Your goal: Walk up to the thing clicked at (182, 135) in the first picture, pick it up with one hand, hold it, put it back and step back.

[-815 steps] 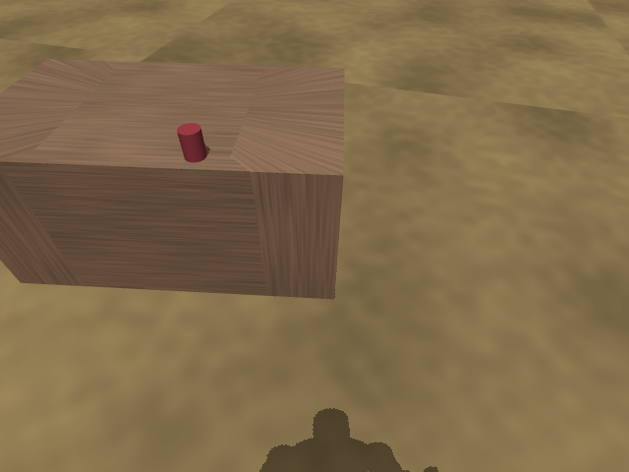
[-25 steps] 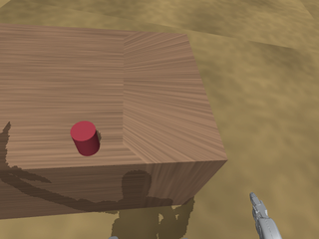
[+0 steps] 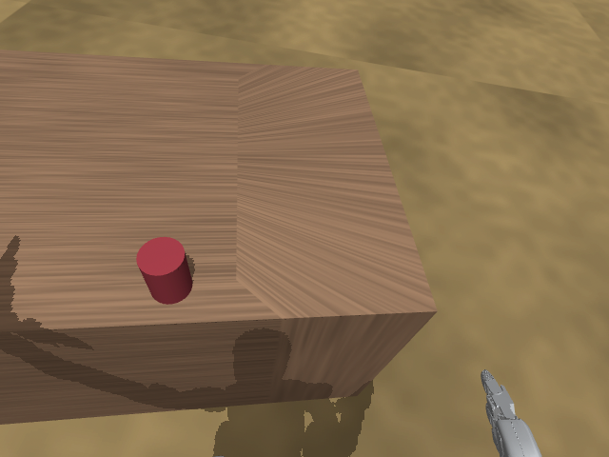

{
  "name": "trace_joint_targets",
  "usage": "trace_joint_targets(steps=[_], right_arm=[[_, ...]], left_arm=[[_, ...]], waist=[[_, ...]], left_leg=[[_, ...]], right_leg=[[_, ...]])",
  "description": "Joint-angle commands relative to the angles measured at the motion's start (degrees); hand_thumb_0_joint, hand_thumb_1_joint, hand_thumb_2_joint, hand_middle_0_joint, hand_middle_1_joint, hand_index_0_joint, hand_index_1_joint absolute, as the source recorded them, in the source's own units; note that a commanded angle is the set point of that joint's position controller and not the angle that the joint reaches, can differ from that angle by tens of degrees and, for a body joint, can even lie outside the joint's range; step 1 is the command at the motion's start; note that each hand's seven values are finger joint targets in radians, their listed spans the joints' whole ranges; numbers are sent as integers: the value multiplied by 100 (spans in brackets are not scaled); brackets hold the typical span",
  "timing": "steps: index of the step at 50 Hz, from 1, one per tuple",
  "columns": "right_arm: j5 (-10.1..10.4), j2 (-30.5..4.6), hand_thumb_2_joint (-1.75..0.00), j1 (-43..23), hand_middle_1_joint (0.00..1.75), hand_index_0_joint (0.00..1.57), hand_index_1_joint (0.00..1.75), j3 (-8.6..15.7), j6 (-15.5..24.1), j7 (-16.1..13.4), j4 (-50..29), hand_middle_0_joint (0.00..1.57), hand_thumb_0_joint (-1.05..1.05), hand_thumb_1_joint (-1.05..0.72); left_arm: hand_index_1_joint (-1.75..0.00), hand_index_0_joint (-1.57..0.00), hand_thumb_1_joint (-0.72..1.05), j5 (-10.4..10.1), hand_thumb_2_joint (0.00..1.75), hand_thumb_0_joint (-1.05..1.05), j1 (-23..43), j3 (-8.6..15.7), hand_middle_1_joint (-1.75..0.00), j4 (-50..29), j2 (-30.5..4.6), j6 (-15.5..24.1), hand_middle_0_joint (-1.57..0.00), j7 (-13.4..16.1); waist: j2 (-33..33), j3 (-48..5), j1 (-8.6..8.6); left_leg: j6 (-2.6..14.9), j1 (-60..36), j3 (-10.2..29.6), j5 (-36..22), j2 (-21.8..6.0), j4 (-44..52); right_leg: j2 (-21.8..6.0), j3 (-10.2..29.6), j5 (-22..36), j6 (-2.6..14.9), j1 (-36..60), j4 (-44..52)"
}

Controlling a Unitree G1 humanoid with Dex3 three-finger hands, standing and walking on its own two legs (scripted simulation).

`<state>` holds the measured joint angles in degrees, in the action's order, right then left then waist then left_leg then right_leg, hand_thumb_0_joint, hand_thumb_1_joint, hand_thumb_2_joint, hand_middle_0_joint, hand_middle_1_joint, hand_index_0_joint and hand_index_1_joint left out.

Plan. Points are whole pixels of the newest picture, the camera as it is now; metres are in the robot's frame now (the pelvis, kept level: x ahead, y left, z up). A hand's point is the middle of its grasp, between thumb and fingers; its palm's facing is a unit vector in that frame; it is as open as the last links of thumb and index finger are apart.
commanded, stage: go down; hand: left
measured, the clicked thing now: (166, 271) +0.44 +0.19 -0.06
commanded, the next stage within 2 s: approach in 0.18 s
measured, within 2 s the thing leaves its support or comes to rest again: neither
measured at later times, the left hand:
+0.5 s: hand out of the picture +0.36 +0.36 +0.06, palm faces +0.15 -0.99 +0.04, open 17.7 cm
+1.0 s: hand (135, 277) +0.41 +0.22 -0.04, palm faces +0.09 -1.00 +0.04, open 17.7 cm
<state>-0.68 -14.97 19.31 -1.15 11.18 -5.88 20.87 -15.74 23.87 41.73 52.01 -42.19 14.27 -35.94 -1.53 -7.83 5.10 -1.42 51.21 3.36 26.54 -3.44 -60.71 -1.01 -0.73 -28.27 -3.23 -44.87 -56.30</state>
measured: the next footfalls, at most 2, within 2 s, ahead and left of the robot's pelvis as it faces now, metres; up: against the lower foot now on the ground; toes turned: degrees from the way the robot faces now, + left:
none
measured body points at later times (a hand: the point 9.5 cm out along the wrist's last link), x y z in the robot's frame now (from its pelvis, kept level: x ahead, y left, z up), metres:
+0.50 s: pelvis -0.01 +0.00 +0.00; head +0.08 +0.04 +0.44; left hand +0.34 +0.41 +0.06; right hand +0.15 -0.25 -0.04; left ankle +0.02 +0.13 -0.67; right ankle -0.01 -0.16 -0.67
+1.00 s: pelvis -0.02 +0.00 -0.05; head +0.12 +0.04 +0.38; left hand +0.40 +0.28 -0.04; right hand +0.13 -0.27 -0.06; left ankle +0.02 +0.13 -0.67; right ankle -0.01 -0.16 -0.67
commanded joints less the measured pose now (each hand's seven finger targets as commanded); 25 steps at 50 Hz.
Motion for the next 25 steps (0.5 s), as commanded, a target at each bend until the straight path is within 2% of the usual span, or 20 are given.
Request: trace_joint_targets(steps=[1, 2, 3, 5, 6, 7, 8, 9, 10, 12, 14, 15, 17, 19, 20, 21, 22, 23, 24, 25], right_arm=[[62, -804, -7, -4, 5, 5, 5, 326, 307, -71, -760, 5, 0, 47], [67, -856, -7, 30, 5, 5, 5, 360, 310, -91, -852, 5, 0, 47], [59, -678, -7, 1, 5, 5, 5, 191, 316, -76, -877, 5, 0, 47], [42, -714, -7, -11, 5, 5, 5, 184, 325, -91, -938, 5, 0, 47], [45, -746, -7, -10, 5, 5, 5, 207, 303, -101, -833, 5, 0, 47], [37, -872, -7, 34, 5, 5, 5, 340, 297, -117, -808, 5, 0, 47], [30, -975, -7, -61, 5, 5, 5, 428, 289, -134, -725, 5, 0, 47], [31, -1096, -7, -77, 5, 5, 5, 534, 302, -171, -890, 5, 0, 47], [32, -1134, -6, -2, 5, 5, 5, 568, 297, -170, -776, 5, 0, 47], [55, -1119, -6, 59, 5, 5, 5, 625, 293, -162, -670, 5, 0, 47], [63, -1007, -6, 142, 5, 5, 5, 530, 294, -130, -658, 5, 0, 48], [74, -931, -6, 173, 5, 5, 5, 467, 298, -102, -725, 5, 0, 52], [70, -864, -6, 147, 5, 5, 5, 371, 308, -78, -999, 5, 0, 51], [72, -718, -6, 59, 5, 5, 5, 203, 326, -45, -966, 5, 0, 52], [70, -694, -6, -52, 5, 5, 5, 171, 343, -51, -1096, 5, 0, 52], [57, -776, -6, -79, 5, 5, 5, 231, 358, -58, -1096, 5, 0, 52], [46, -811, -5, -91, 5, 5, 5, 293, 372, -63, -1090, 5, 0, 53], [32, -797, -6, -87, 5, 5, 5, 247, 381, -60, -1073, 5, 0, 53], [22, -888, -5, -83, 5, 5, 5, 326, 390, -65, -1223, 5, 0, 53], [7, -964, -5, -11, 5, 5, 5, 403, 377, -67, -1119, 5, 0, 53]], left_arm=[[-8, -6, -61, -221, 2, 0, 1343, 340, -8, -1189, -2147, 294, -5, 37], [-8, -6, -61, -195, 2, 0, 1474, 303, -8, -1295, -2177, 280, -5, 38], [-8, -6, -61, -177, 1, 0, 1510, 268, -8, -1331, -2108, 268, -5, 28], [-8, -6, -61, -167, 1, 0, 1507, 254, -8, -1320, -2126, 234, -5, 36], [-9, -6, -61, -148, 2, 0, 1565, 259, -9, -1345, -2201, 226, -5, 66], [-8, -6, -61, -121, 2, 0, 1600, 294, -9, -1331, -2293, 213, -5, 95], [-8, -6, -61, -137, 3, 0, 1677, 312, -9, -1456, -2349, 213, -5, 127], [-8, -6, -61, -119, 2, 0, 1686, 310, -9, -1343, -2346, 188, -5, 154], [-8, -6, -61, -102, 2, 0, 1676, 298, -9, -1263, -2333, 167, -4, 177], [-8, -6, -61, -69, 2, 0, 1591, 205, -9, -994, -2200, 146, -4, 213], [-6, -6, -61, -68, 1, 0, 1502, 122, -8, -836, -2035, 154, -4, 196], [-6, -6, -61, -111, 0, 0, 1396, 135, -8, -768, -1939, 166, -3, 159], [-7, -6, -61, -143, 0, 0, 1403, -13, -9, -703, -1728, 211, -4, 89], [-8, -5, -61, -139, 2, 0, 1521, -224, -9, -651, -1518, 285, -3, 42], [-8, -5, -61, -117, 1, 0, 1661, -371, -9, -618, -1374, 334, -3, 9], [-8, -5, -61, -132, 2, 0, 1630, -379, -9, -612, -1364, 387, -3, -9], [-7, -5, -61, -113, 1, 0, 1754, -534, -9, -673, -1247, 451, -3, -34], [-7, -5, -61, -114, 2, 0, 1839, -546, -9, -800, -1274, 513, -3, -30], [-7, -5, -61, -88, 1, 0, 1839, -542, -9, -747, -1270, 577, -3, -24], [-7, -5, -61, -94, 2, 0, 1904, -537, -9, -863, -1321, 654, -3, -3]], waist=[[1310, -1837, -267], [1234, -1971, -182], [1361, -2124, -231], [1389, -2241, -205], [1385, -2119, -243], [1396, -2114, -211], [1501, -2030, -247], [1316, -1948, -144], [1238, -1769, -148], [1049, -1472, -57], [926, -1454, -34], [902, -1563, -61], [786, -1751, 6], [870, -1675, 9], [913, -1702, 74], [940, -1846, 57], [1002, -1860, 137], [1121, -1950, 120], [1029, -2038, 202], [1189, -2030, 190]], left_leg=[[118, -2059, -161, -1986, 261, 842], [145, -2115, -171, -1990, 260, 830], [116, -2258, -137, -2188, 250, 817], [107, -2420, -115, -2370, 222, 839], [104, -2368, -112, -2330, 232, 870], [89, -2402, -101, -2316, 233, 879], [92, -2332, -121, -2053, 242, 934], [105, -2282, -138, -1832, 245, 950], [94, -2150, -110, -1577, 244, 1005], [136, -1884, -169, -1271, 267, 994], [146, -1802, -148, -1300, 269, 948], [136, -1902, -133, -1547, 251, 919], [170, -1989, -144, -1873, 240, 805], [162, -1903, -146, -1808, 243, 789], [141, -1955, -104, -1634, 225, 822], [137, -1991, -90, -1707, 211, 791], [123, -2058, -79, -1625, 206, 783], [126, -2050, -99, -1654, 212, 737], [106, -2116, -54, -1761, 192, 684], [82, -2189, -39, -1813, 179, 670]], right_leg=[[178, -198, 1587, 332, 259, 690], [172, -176, 1662, 322, 308, 719], [164, -194, 1739, 320, 331, 679], [175, -222, 1818, 316, 385, 677], [174, -224, 1766, 323, 331, 687], [179, -233, 1720, 334, 274, 674], [170, -216, 1541, 350, 249, 701], [186, -201, 1460, 334, 281, 782], [197, -219, 1271, 349, 192, 775], [191, -192, 1147, 337, 103, 824], [195, -208, 1158, 331, 1, 790], [204, -244, 1300, 335, 29, 744], [190, -231, 1624, 293, 131, 725], [187, -217, 1566, 315, 32, 666], [188, -225, 1370, 329, -95, 644], [188, -233, 1403, 335, -86, 606], [186, -226, 1343, 340, -211, 590], [168, -202, 1379, 347, -219, 566], [179, -236, 1427, 344, -297, 511], [178, -238, 1396, 353, -382, 473]])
